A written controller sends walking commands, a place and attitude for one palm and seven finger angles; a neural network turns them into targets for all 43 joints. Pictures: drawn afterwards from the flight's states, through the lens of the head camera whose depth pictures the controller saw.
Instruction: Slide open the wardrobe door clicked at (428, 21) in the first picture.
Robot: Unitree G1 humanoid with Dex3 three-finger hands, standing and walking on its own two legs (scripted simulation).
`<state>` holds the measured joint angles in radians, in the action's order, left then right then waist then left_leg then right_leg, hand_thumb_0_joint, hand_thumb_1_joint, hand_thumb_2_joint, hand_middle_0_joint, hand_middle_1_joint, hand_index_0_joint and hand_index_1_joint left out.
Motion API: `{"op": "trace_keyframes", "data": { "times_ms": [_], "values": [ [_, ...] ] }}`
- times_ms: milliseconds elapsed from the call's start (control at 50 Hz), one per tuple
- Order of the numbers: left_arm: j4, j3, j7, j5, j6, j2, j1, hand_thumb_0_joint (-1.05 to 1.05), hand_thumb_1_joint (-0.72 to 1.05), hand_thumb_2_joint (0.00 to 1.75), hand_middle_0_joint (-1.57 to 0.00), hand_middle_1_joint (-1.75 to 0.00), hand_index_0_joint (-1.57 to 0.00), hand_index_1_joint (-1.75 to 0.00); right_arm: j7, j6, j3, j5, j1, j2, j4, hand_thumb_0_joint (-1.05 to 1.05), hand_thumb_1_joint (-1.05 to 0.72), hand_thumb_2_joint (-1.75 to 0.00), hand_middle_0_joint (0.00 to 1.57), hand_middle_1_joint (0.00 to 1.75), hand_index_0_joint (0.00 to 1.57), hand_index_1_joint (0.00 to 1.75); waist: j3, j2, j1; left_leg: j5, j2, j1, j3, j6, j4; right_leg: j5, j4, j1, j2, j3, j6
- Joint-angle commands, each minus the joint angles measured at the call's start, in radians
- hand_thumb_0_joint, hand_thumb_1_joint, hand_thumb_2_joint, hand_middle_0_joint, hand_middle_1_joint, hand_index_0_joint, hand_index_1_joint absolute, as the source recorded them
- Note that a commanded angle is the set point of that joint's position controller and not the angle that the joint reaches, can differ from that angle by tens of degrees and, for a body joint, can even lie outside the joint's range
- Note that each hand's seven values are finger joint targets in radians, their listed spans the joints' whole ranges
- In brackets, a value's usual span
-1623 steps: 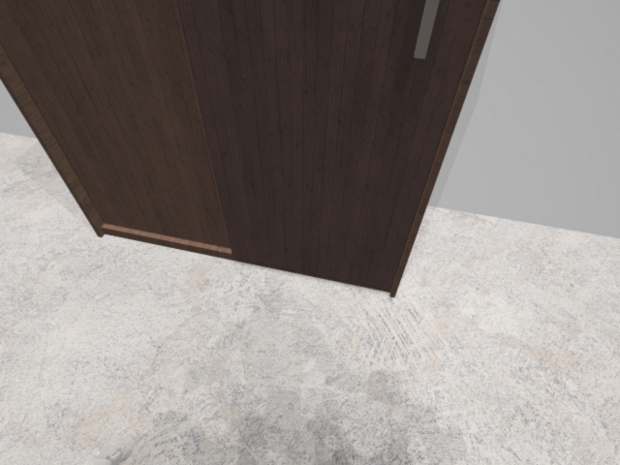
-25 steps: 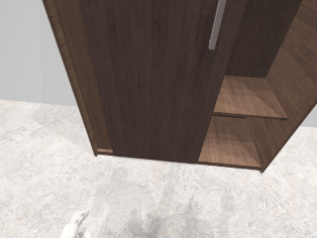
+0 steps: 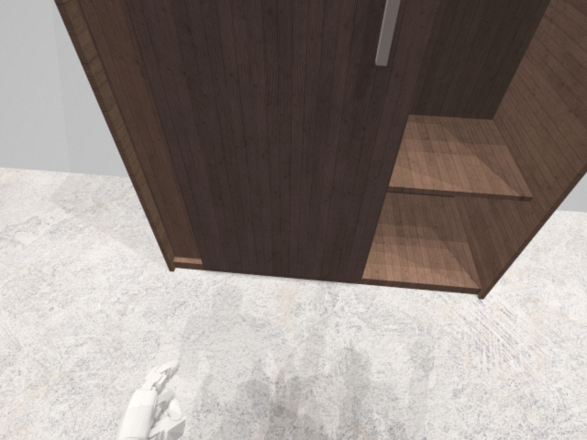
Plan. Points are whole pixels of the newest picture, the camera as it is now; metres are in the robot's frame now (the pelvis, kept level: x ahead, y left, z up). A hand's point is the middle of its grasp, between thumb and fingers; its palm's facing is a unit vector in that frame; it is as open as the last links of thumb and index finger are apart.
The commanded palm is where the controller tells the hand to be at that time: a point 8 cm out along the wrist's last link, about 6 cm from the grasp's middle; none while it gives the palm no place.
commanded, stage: stop stepping back and stand still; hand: right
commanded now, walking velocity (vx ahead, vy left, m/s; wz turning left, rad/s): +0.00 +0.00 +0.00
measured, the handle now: (390, 7) +0.80 -0.12 +0.26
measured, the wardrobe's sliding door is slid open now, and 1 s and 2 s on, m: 0.47 0.47 0.47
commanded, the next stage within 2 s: let the arm hang, fingers relaxed in 1.12 s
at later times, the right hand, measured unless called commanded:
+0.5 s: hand out of the picture +0.22 -0.29 +0.16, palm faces +0.41 +0.81 -0.42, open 7.5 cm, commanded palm +0.16 -0.33 +0.19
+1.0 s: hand out of the picture +0.18 -0.30 +0.16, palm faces +0.45 +0.79 -0.40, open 7.5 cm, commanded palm +0.12 -0.33 +0.19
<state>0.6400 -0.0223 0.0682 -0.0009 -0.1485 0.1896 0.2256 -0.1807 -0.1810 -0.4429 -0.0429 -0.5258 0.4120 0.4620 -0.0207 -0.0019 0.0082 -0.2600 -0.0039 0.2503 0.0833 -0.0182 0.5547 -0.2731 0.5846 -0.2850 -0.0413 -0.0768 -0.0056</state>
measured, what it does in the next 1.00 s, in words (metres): stands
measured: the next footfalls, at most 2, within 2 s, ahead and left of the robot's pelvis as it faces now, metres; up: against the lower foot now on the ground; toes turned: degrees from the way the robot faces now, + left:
none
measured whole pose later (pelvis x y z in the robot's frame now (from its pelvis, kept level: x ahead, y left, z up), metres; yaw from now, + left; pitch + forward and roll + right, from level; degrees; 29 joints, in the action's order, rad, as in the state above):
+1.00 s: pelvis -0.02 -0.04 +0.01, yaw +1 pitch -1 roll +2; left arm 0.63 -0.03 0.08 0.00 -0.10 0.20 0.22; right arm -0.17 -0.17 -0.38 -0.04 -0.53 0.36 0.42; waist 0.00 -0.01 -0.01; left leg -0.16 0.00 0.22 0.06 0.01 0.39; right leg -0.20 0.49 -0.28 -0.01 -0.07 -0.05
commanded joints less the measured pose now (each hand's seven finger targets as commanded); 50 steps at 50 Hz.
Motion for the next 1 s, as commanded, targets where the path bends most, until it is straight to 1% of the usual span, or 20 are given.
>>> {"op": "trace_keyframes", "data": {
  "times_ms": [0,20,40,60,80,100,120,160,180,260,340,420,560,620,700,720,780,820,880,980],
  "values": [
    [-0.127,0.059,-0.004,0.005,-0.04,0.129,-0.09,0.0,0.9,0.9,-0.2,-0.3,-0.2,-0.3,-0.003,-0.054,-0.076,-0.001,0.07,0.155,0.195,0.0,-0.9,-0.9,0.2,0.3,0.2,0.3,0.098,0.141,0.01,0.092,0.212,-0.058,-0.315,-0.072,-0.233,-0.07,0.018,-0.061,0.003,0.04,0.001],
    [-0.135,0.071,-0.003,0.013,-0.032,0.137,-0.099,0.0,0.9,0.9,-0.2,-0.3,-0.2,-0.3,-0.006,-0.044,-0.082,-0.006,0.064,0.166,0.2,0.0,-0.9,-0.9,0.2,0.3,0.2,0.3,0.096,0.168,0.005,0.097,0.24,-0.062,-0.354,-0.089,-0.249,-0.056,0.055,-0.062,0.001,0.043,0.003],
    [-0.136,0.067,-0.003,0.015,-0.025,0.131,-0.101,0.0,0.9,0.9,-0.2,-0.3,-0.2,-0.3,-0.006,-0.042,-0.075,-0.007,0.045,0.156,0.193,0.0,-0.9,-0.9,0.2,0.3,0.2,0.3,0.087,0.157,0.005,0.197,0.249,-0.075,-0.338,-0.098,-0.235,-0.023,0.043,-0.055,-0.003,0.044,0.004],
    [-0.138,0.057,-0.002,0.013,-0.022,0.125,-0.106,0.0,0.9,0.9,-0.2,-0.3,-0.2,-0.3,-0.008,-0.047,-0.085,-0.005,0.051,0.166,0.205,0.0,-0.9,-0.9,0.2,0.3,0.2,0.3,0.105,0.13,0.003,0.294,0.235,-0.106,-0.288,-0.087,-0.199,0.02,-0.004,-0.039,-0.005,0.048,0.002],
    [-0.138,0.054,0.001,0.012,-0.019,0.124,-0.113,0.0,0.9,0.9,-0.2,-0.3,-0.2,-0.3,-0.009,-0.048,-0.087,-0.003,0.055,0.166,0.206,0.0,-0.9,-0.9,0.2,0.3,0.2,0.3,0.12,0.099,0.002,0.378,0.203,-0.119,-0.239,-0.064,-0.157,0.112,-0.05,0.003,-0.011,0.051,-0.002],
    [-0.14,0.055,0.006,0.012,-0.015,0.129,-0.112,0.0,0.9,0.9,-0.2,-0.3,-0.2,-0.3,-0.008,-0.052,-0.088,-0.002,0.063,0.164,0.214,0.0,-0.9,-0.9,0.2,0.3,0.2,0.3,0.148,0.058,0.0,0.4,0.162,-0.134,-0.181,-0.035,-0.119,0.219,-0.086,0.046,-0.028,0.064,-0.008],
    [-0.15,0.06,0.012,0.012,-0.014,0.136,-0.129,0.0,0.9,0.9,-0.2,-0.3,-0.2,-0.3,-0.007,-0.051,-0.097,0.0,0.07,0.175,0.22,0.0,-0.9,-0.9,0.2,0.3,0.2,0.3,0.158,0.007,-0.006,0.405,0.126,-0.116,-0.154,-0.012,-0.101,0.326,-0.097,0.093,-0.056,0.083,-0.016],
    [-0.157,0.048,0.017,0.011,-0.005,0.128,-0.134,0.0,0.9,0.9,-0.2,-0.3,-0.2,-0.3,-0.006,-0.053,-0.088,0.003,0.051,0.168,0.229,0.0,-0.9,-0.9,0.2,0.3,0.2,0.3,0.168,-0.096,-0.015,0.332,0.07,-0.103,-0.094,0.017,-0.072,0.466,-0.136,0.129,-0.106,0.138,-0.032],
    [-0.165,0.048,0.016,0.013,-0.003,0.128,-0.133,0.0,0.9,0.9,-0.2,-0.3,-0.2,-0.3,-0.005,-0.054,-0.08,0.004,0.055,0.161,0.234,0.0,-0.9,-0.9,0.2,0.3,0.2,0.3,0.156,-0.114,-0.017,0.289,0.055,-0.103,-0.08,0.021,-0.072,0.481,-0.148,0.119,-0.114,0.145,-0.032],
    [-0.177,0.051,0.015,0.012,-0.004,0.134,-0.128,0.0,0.9,0.9,-0.2,-0.3,-0.2,-0.3,-0.002,-0.055,-0.066,0.003,0.039,0.145,0.235,0.0,-0.9,-0.9,0.2,0.3,0.2,0.3,0.148,-0.111,-0.017,0.272,0.051,-0.14,-0.086,0.015,-0.099,0.405,-0.159,0.066,-0.101,0.133,-0.023],
    [-0.187,0.054,0.013,0.012,0.001,0.136,-0.123,0.0,0.9,0.9,-0.2,-0.3,-0.2,-0.3,-0.002,-0.054,-0.072,-0.003,-0.014,0.142,0.236,0.0,-0.9,-0.9,0.2,0.3,0.2,0.3,0.172,-0.103,-0.013,0.328,0.057,-0.16,-0.096,0.01,-0.107,0.402,-0.15,0.058,-0.089,0.117,-0.012],
    [-0.195,0.057,0.018,0.01,0.009,0.141,-0.126,0.0,0.9,0.9,-0.2,-0.3,-0.2,-0.3,-0.003,-0.053,-0.09,-0.009,-0.027,0.156,0.226,0.0,-0.9,-0.9,0.2,0.3,0.2,0.3,0.168,-0.09,-0.015,0.31,0.055,-0.153,-0.095,0.012,-0.117,0.36,-0.164,0.045,-0.087,0.117,-0.009],
    [-0.191,0.054,0.025,0.008,0.008,0.144,-0.129,0.0,0.9,0.9,-0.2,-0.3,-0.2,-0.3,-0.004,-0.051,-0.062,-0.005,0.044,0.143,0.213,0.0,-0.9,-0.9,0.2,0.3,0.2,0.3,0.129,-0.088,-0.015,0.22,0.05,-0.137,-0.101,0.016,-0.142,0.191,-0.207,0.006,-0.079,0.119,-0.012],
    [-0.191,0.053,0.027,0.004,0.003,0.146,-0.138,0.0,0.9,0.9,-0.2,-0.3,-0.2,-0.3,-0.006,-0.051,-0.056,0.0,0.076,0.145,0.216,0.0,-0.9,-0.9,0.2,0.3,0.2,0.3,0.102,-0.098,-0.017,0.155,0.048,-0.125,-0.102,0.016,-0.163,0.081,-0.237,-0.02,-0.074,0.13,-0.015],
    [-0.18,0.051,0.024,0.003,-0.002,0.144,-0.134,0.0,0.9,0.9,-0.2,-0.3,-0.2,-0.3,-0.008,-0.052,-0.046,0.007,0.073,0.133,0.191,0.0,-0.9,-0.9,0.2,0.3,0.2,0.3,0.085,-0.075,-0.016,0.101,0.046,-0.119,-0.104,0.013,-0.181,-0.026,-0.26,-0.044,-0.068,0.138,-0.018],
    [-0.182,0.054,0.024,0.002,-0.002,0.147,-0.139,0.0,0.9,0.9,-0.2,-0.3,-0.2,-0.3,-0.01,-0.053,-0.058,0.008,0.074,0.146,0.196,0.0,-0.9,-0.9,0.2,0.3,0.2,0.3,0.089,-0.074,-0.017,0.099,0.049,-0.124,-0.108,0.011,-0.189,-0.037,-0.257,-0.046,-0.062,0.137,-0.018],
    [-0.172,0.049,0.021,0.002,-0.001,0.14,-0.135,0.0,0.9,0.9,-0.2,-0.3,-0.2,-0.3,-0.008,-0.053,-0.047,0.008,0.054,0.129,0.169,0.0,-0.9,-0.9,0.2,0.3,0.2,0.3,0.075,-0.053,-0.014,0.072,0.05,-0.105,-0.113,0.01,-0.206,-0.075,-0.26,-0.052,-0.06,0.137,-0.018],
    [-0.174,0.053,0.022,0.001,-0.002,0.144,-0.14,0.0,0.9,0.9,-0.2,-0.3,-0.2,-0.3,-0.01,-0.055,-0.058,0.01,0.066,0.14,0.178,0.0,-0.9,-0.9,0.2,0.3,0.2,0.3,0.074,-0.066,-0.015,0.044,0.049,-0.106,-0.111,0.01,-0.212,-0.11,-0.27,-0.064,-0.06,0.144,-0.018],
    [-0.171,0.05,0.021,0.003,-0.002,0.139,-0.135,0.0,0.9,0.9,-0.2,-0.3,-0.2,-0.3,-0.009,-0.053,-0.051,0.01,0.048,0.129,0.153,0.0,-0.9,-0.9,0.2,0.3,0.2,0.3,0.066,-0.054,-0.014,0.031,0.05,-0.094,-0.116,0.01,-0.222,-0.131,-0.269,-0.065,-0.059,0.137,-0.021],
    [-0.168,0.052,0.023,0.002,-0.009,0.142,-0.136,0.0,0.9,0.9,-0.2,-0.3,-0.2,-0.3,-0.011,-0.058,-0.049,0.015,0.071,0.131,0.184,0.0,-0.9,-0.9,0.2,0.3,0.2,0.3,0.084,-0.084,-0.015,0.037,0.041,-0.11,-0.108,0.011,-0.206,-0.13,-0.28,-0.063,-0.06,0.15,-0.022]
  ]
}}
